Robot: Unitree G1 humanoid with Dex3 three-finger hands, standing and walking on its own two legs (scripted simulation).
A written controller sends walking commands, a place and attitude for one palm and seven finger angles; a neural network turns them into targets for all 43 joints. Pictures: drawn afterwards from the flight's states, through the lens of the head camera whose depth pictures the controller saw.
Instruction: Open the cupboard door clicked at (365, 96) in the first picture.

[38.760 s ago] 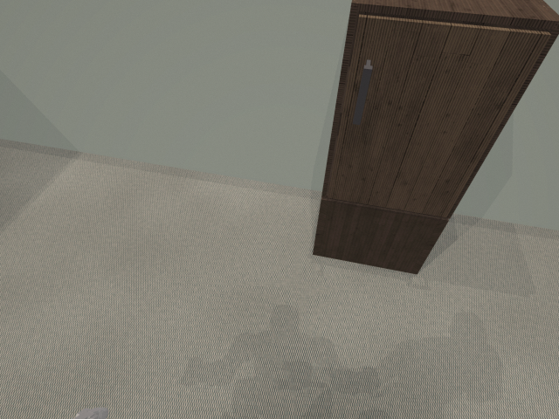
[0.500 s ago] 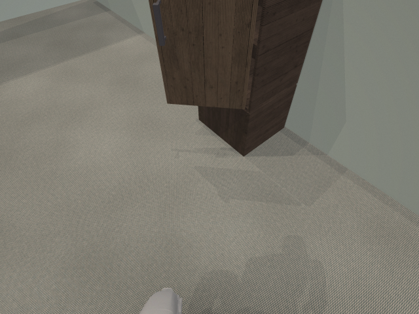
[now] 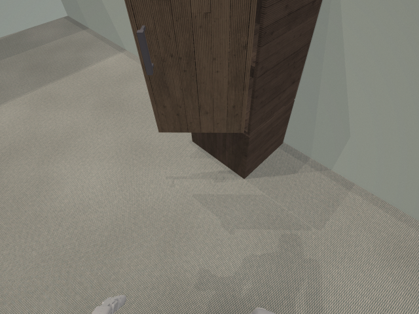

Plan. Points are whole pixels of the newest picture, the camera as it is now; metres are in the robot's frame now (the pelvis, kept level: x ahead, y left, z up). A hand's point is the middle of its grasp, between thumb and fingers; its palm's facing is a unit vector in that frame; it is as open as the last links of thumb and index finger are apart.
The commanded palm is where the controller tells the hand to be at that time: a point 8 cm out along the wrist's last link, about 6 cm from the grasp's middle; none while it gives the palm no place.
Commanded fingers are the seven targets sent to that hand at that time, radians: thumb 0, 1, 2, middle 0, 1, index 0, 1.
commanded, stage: take the last steps up to it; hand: left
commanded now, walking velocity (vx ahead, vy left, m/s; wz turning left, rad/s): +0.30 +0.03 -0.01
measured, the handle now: (146, 50) +0.91 +0.25 +0.04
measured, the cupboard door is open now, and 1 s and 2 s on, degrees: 42 42 42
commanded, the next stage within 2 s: come to a stop and stand still in 0.68 s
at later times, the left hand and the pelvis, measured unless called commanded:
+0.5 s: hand out of the picture +0.12 +0.20 -0.19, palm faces +0.11 -0.98 -0.14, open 7.3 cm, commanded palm none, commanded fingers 0.00 0.90 0.90 -0.20 -0.30 -0.20 -0.30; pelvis +0.20 +0.04 -0.01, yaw +1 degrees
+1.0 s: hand (145, 204) +0.43 +0.21 -0.17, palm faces -0.04 -0.97 -0.22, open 7.3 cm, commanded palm none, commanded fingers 0.00 0.90 0.90 -0.20 -0.30 -0.20 -0.30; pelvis +0.33 +0.04 +0.00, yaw -1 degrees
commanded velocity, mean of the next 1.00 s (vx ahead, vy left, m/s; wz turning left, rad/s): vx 0.11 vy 0.02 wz -0.01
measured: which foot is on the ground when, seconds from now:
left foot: down 0.00-0.06, up 0.08-0.46, down 0.48-1.00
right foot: up 0.00-0.04, down 0.06-0.48, up 0.50-0.88, down 0.90-1.00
